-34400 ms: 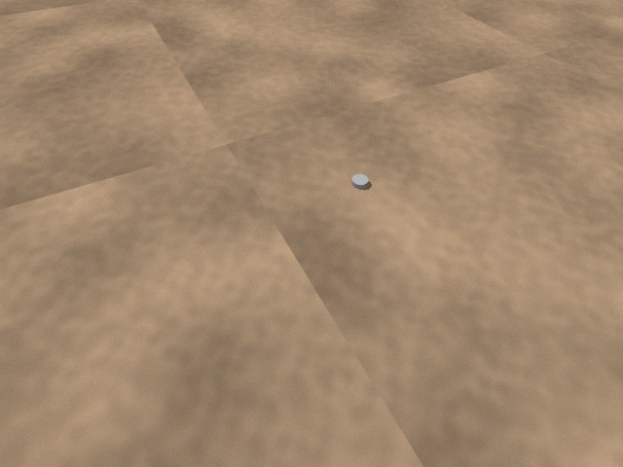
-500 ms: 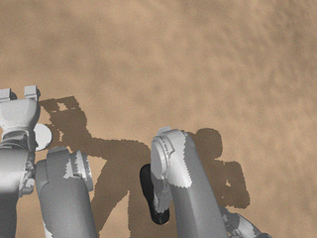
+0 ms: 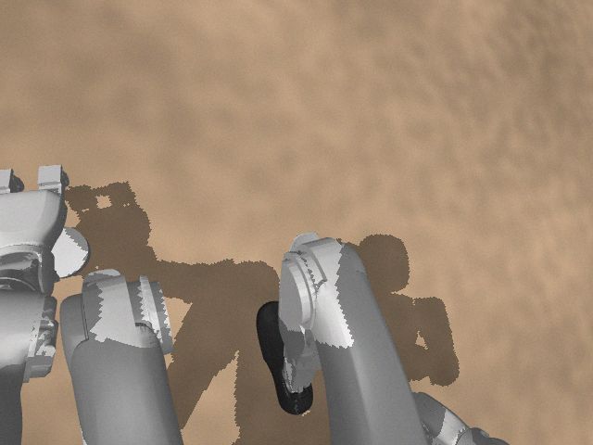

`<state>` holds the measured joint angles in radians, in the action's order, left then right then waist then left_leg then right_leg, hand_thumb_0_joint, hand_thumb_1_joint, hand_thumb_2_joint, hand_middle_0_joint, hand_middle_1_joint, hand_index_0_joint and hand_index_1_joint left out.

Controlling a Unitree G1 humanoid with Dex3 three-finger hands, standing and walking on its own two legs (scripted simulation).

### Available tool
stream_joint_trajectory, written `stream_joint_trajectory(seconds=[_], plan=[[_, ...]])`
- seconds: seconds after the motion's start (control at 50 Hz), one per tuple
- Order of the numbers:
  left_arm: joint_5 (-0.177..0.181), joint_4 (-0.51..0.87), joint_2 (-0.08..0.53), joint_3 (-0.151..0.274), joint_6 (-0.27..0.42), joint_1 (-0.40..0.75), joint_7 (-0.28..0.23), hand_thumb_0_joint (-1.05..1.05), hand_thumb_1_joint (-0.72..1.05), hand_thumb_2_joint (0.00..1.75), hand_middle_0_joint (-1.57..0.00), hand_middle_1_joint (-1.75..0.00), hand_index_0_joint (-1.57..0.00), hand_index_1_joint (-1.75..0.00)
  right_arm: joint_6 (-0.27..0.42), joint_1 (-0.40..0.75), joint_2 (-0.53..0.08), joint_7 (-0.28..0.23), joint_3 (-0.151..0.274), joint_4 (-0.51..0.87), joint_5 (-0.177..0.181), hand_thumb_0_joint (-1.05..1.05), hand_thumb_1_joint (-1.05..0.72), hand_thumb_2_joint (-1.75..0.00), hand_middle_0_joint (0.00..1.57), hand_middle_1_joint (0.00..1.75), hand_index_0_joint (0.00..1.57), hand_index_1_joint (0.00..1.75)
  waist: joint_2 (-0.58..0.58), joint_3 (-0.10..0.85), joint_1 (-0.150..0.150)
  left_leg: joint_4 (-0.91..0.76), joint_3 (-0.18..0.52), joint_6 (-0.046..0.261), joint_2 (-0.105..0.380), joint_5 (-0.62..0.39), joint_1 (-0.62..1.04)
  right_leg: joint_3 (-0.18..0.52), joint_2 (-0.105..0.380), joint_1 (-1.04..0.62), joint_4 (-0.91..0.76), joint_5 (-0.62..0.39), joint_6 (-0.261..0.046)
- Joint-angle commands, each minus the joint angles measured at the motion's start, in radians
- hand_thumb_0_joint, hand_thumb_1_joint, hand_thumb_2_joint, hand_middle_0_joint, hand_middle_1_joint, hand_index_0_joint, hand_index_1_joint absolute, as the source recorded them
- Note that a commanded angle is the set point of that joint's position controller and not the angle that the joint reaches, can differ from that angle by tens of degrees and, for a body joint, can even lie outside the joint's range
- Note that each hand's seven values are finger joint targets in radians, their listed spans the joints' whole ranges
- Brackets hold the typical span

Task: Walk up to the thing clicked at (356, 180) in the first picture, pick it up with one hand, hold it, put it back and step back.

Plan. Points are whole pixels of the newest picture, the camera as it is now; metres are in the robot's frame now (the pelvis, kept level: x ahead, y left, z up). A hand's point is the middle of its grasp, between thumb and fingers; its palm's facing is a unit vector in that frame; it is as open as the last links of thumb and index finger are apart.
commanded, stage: rest palm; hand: left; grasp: from above
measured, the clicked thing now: (60, 252) +0.37 +0.24 -0.30
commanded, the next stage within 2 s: close in 0.86 s
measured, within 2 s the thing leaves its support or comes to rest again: neither
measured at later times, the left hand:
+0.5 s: hand (43, 247) +0.38 +0.25 -0.25, palm faces -0.40 -0.10 -0.91, open 14.2 cm
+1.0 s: hand (43, 253) +0.37 +0.25 -0.25, palm faces -0.43 -0.09 -0.90, open 14.1 cm
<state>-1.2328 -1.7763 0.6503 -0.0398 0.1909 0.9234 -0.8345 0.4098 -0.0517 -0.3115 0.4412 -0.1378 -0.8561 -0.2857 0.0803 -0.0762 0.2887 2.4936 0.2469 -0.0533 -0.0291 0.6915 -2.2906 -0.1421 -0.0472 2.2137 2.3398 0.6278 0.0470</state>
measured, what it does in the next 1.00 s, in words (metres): stands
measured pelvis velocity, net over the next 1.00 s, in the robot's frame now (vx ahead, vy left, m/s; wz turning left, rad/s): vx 0.00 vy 0.00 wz -0.01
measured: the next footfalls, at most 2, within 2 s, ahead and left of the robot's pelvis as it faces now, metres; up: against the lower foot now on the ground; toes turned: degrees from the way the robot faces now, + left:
none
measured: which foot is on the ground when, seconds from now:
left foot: down 0.00-1.00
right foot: down 0.00-1.00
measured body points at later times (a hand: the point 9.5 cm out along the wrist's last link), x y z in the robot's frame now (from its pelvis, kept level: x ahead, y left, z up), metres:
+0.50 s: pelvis +0.00 +0.00 +0.00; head +0.25 +0.12 +0.36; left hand +0.39 +0.26 -0.20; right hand +0.09 -0.25 -0.07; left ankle +0.07 +0.13 -0.28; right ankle +0.12 -0.12 -0.28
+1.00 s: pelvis +0.00 +0.00 +0.00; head +0.24 +0.12 +0.36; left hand +0.39 +0.26 -0.20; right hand +0.07 -0.25 -0.07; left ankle +0.07 +0.13 -0.28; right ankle +0.12 -0.12 -0.28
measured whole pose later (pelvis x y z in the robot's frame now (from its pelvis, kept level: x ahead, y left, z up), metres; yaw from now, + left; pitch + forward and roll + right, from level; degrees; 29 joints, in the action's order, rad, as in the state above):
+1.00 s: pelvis +0.00 +0.00 +0.00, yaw -1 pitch +26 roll -12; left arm -1.25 -1.73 0.66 -0.04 0.22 0.84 -0.87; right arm 0.40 -0.06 -0.33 0.44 -0.16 -0.85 -0.28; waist 0.10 -0.11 0.29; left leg 2.50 0.26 -0.05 -0.02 0.71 -2.26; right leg -0.15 -0.06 2.18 2.33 0.64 0.05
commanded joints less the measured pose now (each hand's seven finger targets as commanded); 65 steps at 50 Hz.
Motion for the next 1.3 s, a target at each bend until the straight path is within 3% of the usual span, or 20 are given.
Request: stream_joint_trajectory(seconds=[0.0, 0.08, 0.14, 0.16, 0.22, 0.34, 0.4, 0.46, 0.48, 0.5, 0.62, 0.7, 0.76, 0.84, 0.92, 0.96, 1.04, 1.16, 1.22, 1.28], plan=[[-0.011, 0.051, 0.016, 0.025, -0.012, 0.177, -0.065, 0.0, -0.57, 0.98, -0.05, -1.03, -0.04, -1.04, 0.007, -0.144, -0.303, 0.003, 0.074, 0.004, 0.016, 0.0, -0.91, -0.91, 0.2, 0.3, 0.2, 0.3, -0.361, 0.564, 0.067, -0.268, -0.147, 0.038, 0.014, -0.118, 0.415, -0.095, -0.057, -0.342, -0.235, -0.157, -0.075], [0.004, 0.048, 0.003, 0.033, -0.033, 0.168, -0.066, 0.0, -0.56, 0.97, -0.06, -1.03, -0.05, -1.04, 0.005, -0.154, -0.31, 0.009, 0.085, -0.001, 0.022, 0.0, -0.91, -0.91, 0.2, 0.3, 0.2, 0.3, -0.346, 0.563, 0.07, -0.278, -0.136, 0.039, 0.02, -0.117, 0.41, -0.099, -0.058, -0.341, -0.239, -0.154, -0.074], [0.031, 0.08, -0.012, 0.013, -0.031, 0.183, -0.055, 0.0, -0.56, 0.97, -0.06, -1.03, -0.05, -1.04, 0.01, -0.152, -0.309, 0.012, 0.09, 0.005, 0.026, 0.0, -0.91, -0.91, 0.2, 0.3, 0.2, 0.3, -0.346, 0.572, 0.075, -0.283, -0.122, 0.04, 0.025, -0.11, 0.425, -0.105, -0.056, -0.325, -0.233, -0.153, -0.073], [0.034, 0.087, -0.035, -0.005, -0.027, 0.215, -0.044, 0.0, -0.55, 0.97, -0.06, -1.03, -0.05, -1.04, 0.015, -0.155, -0.305, 0.016, 0.088, 0.015, 0.024, 0.0, -0.91, -0.91, 0.2, 0.3, 0.2, 0.3, -0.334, 0.565, 0.093, -0.274, -0.115, 0.042, 0.024, -0.1, 0.424, -0.108, -0.048, -0.313, -0.226, -0.145, -0.07], [0.052, 0.105, -0.013, -0.013, -0.011, 0.219, -0.026, 0.0, -0.56, 0.97, -0.05, -1.04, -0.04, -1.05, 0.015, -0.162, -0.315, 0.008, 0.09, -0.006, 0.029, 0.0, -0.91, -0.91, 0.2, 0.3, 0.2, 0.3, -0.321, 0.573, 0.089, -0.274, -0.112, 0.045, 0.023, -0.08, 0.427, -0.103, -0.047, -0.314, -0.231, -0.126, -0.071], [0.022, 0.134, -0.011, -0.029, 0.018, 0.2, -0.044, 0.0, -0.55, 0.96, -0.05, -1.05, -0.05, -1.06, 0.025, -0.124, -0.319, 0.01, 0.072, 0.009, 0.017, 0.0, -0.91, -0.91, 0.2, 0.3, 0.2, 0.3, -0.38, 0.565, 0.079, -0.28, -0.117, 0.031, 0.021, -0.109, 0.476, -0.117, -0.044, -0.325, -0.213, -0.161, -0.073], [-0.001, 0.106, 0.02, 0.013, 0.007, 0.151, -0.084, 0.0, -0.55, 0.96, -0.05, -1.04, -0.05, -1.05, 0.018, -0.127, -0.32, 0.011, 0.071, -0.007, 0.021, 0.0, -0.91, -0.91, 0.2, 0.3, 0.2, 0.3, -0.38, 0.568, 0.068, -0.279, -0.13, 0.029, 0.02, -0.141, 0.471, -0.107, -0.051, -0.35, -0.227, -0.183, -0.075], [-0.012, 0.109, 0.031, 0.022, -0.017, 0.161, -0.102, 0.0, -0.53, 0.95, -0.05, -1.04, -0.05, -1.04, 0.021, -0.112, -0.327, 0.023, 0.074, 0.009, 0.025, 0.0, -0.91, -0.91, 0.2, 0.3, 0.2, 0.3, -0.401, 0.534, 0.074, -0.289, -0.127, 0.022, 0.025, -0.141, 0.475, -0.111, -0.048, -0.35, -0.224, -0.19, -0.071], [-0.008, 0.088, 0.043, 0.038, -0.031, 0.133, -0.111, 0.0, -0.53, 0.95, -0.06, -1.02, -0.05, -1.02, 0.015, -0.129, -0.36, 0.022, 0.108, 0.007, 0.031, 0.0, -0.91, -0.91, 0.2, 0.3, 0.2, 0.3, -0.388, 0.526, 0.069, -0.291, -0.125, 0.023, 0.029, -0.126, 0.462, -0.106, -0.048, -0.341, -0.229, -0.166, -0.071], [-0.013, 0.076, 0.037, 0.041, -0.044, 0.143, -0.113, 0.0, -0.52, 0.95, -0.06, -1.02, -0.06, -1.02, 0.012, -0.145, -0.356, 0.026, 0.104, 0.012, 0.031, 0.0, -0.91, -0.91, 0.2, 0.3, 0.2, 0.3, -0.393, 0.532, 0.078, -0.29, -0.133, 0.027, 0.025, -0.138, 0.462, -0.101, -0.053, -0.36, -0.239, -0.179, -0.071], [0.081, 0.113, -0.027, -0.007, -0.058, 0.217, -0.048, 0.0, -0.51, 0.93, -0.06, -1.04, -0.07, -1.03, 0.028, -0.173, -0.32, 0.039, 0.079, 0.013, 0.032, 0.0, -0.91, -0.91, 0.2, 0.3, 0.2, 0.3, -0.333, 0.593, 0.115, -0.262, -0.115, 0.044, 0.025, -0.149, 0.451, -0.101, -0.044, -0.375, -0.245, -0.193, -0.062], [0.11, 0.091, -0.006, -0.023, -0.029, 0.206, 0.007, 0.0, -0.53, 0.95, -0.05, -1.06, -0.05, -1.06, 0.025, -0.193, -0.329, 0.022, 0.077, 0.003, 0.036, 0.0, -0.91, -0.91, 0.2, 0.3, 0.2, 0.3, -0.284, 0.583, 0.111, -0.245, -0.108, 0.054, 0.021, -0.106, 0.414, -0.094, -0.04, -0.37, -0.25, -0.147, -0.06], [0.092, 0.087, 0.018, -0.026, 0.004, 0.175, 0.023, 0.0, -0.54, 0.96, -0.06, -1.06, -0.05, -1.06, 0.02, -0.176, -0.333, 0.006, 0.068, 0.004, 0.036, 0.0, -0.91, -0.91, 0.2, 0.3, 0.2, 0.3, -0.301, 0.562, 0.08, -0.257, -0.117, 0.052, 0.02, -0.073, 0.41, -0.1, -0.045, -0.342, -0.24, -0.121, -0.068], [0.033, 0.093, 0.036, -0.009, 0.038, 0.135, -0.013, 0.0, -0.54, 0.96, -0.05, -1.05, -0.05, -1.05, 0.011, -0.134, -0.323, -0.001, 0.058, 0.02, 0.03, 0.0, -0.91, -0.91, 0.2, 0.3, 0.2, 0.3, -0.368, 0.532, 0.049, -0.297, -0.109, 0.033, 0.023, -0.062, 0.446, -0.119, -0.048, -0.293, -0.206, -0.11, -0.081], [-0.023, 0.105, 0.047, 0.016, 0.032, 0.112, -0.077, 0.0, -0.51, 0.94, -0.05, -1.04, -0.06, -1.04, 0.003, -0.116, -0.325, -0.001, 0.06, 0.021, 0.025, 0.0, -0.9, -0.9, 0.2, 0.3, 0.2, 0.3, -0.386, 0.524, 0.059, -0.295, -0.121, 0.029, 0.026, -0.104, 0.459, -0.119, -0.06, -0.33, -0.214, -0.149, -0.08], [-0.035, 0.105, 0.055, 0.024, 0.008, 0.099, -0.117, 0.0, -0.45, 0.93, -0.08, -1.04, -0.09, -1.03, -0.002, -0.125, -0.351, 0.0, 0.088, 0.011, 0.032, 0.0, -0.89, -0.9, 0.2, 0.3, 0.2, 0.3, -0.363, 0.503, 0.069, -0.292, -0.124, 0.028, 0.028, -0.096, 0.45, -0.108, -0.061, -0.344, -0.238, -0.128, -0.076], [0.004, 0.151, 0.032, 0.024, -0.041, 0.182, -0.154, 0.0, -0.34, 0.85, -0.16, -0.96, -0.17, -0.95, -0.009, -0.137, -0.343, 0.01, 0.095, 0.022, 0.042, 0.0, -0.89, -0.9, 0.2, 0.3, 0.2, 0.3, -0.356, 0.518, 0.095, -0.297, -0.118, 0.029, 0.033, -0.078, 0.444, -0.089, -0.059, -0.349, -0.269, -0.1, -0.074], [0.11, 0.14, -0.021, -0.013, -0.071, 0.265, -0.066, 0.0, -0.37, 0.86, -0.11, -1.03, -0.13, -1.0, 0.015, -0.178, -0.324, 0.018, 0.069, 0.032, 0.034, 0.0, -0.89, -0.9, 0.2, 0.3, 0.2, 0.3, -0.321, 0.572, 0.145, -0.265, -0.092, 0.04, 0.033, -0.129, 0.456, -0.106, -0.033, -0.349, -0.245, -0.183, -0.058], [0.121, 0.096, 0.007, -0.023, -0.058, 0.238, -0.009, 0.0, -0.41, 0.89, -0.11, -1.04, -0.12, -1.02, 0.011, -0.203, -0.336, 0.003, 0.074, -0.005, 0.037, 0.0, -0.9, -0.9, 0.2, 0.3, 0.2, 0.3, -0.315, 0.563, 0.127, -0.259, -0.102, 0.049, 0.027, -0.106, 0.424, -0.099, -0.039, -0.349, -0.253, -0.156, -0.063], [0.106, 0.047, 0.025, -0.016, -0.04, 0.139, 0.028, 0.0, -0.42, 0.9, -0.11, -1.06, -0.12, -1.04, 0.006, -0.193, -0.334, -0.006, 0.057, 0.002, 0.037, 0.0, -0.9, -0.9, 0.2, 0.3, 0.2, 0.3, -0.345, 0.572, 0.074, -0.27, -0.118, 0.044, 0.022, -0.112, 0.427, -0.106, -0.047, -0.359, -0.233, -0.167, -0.07]])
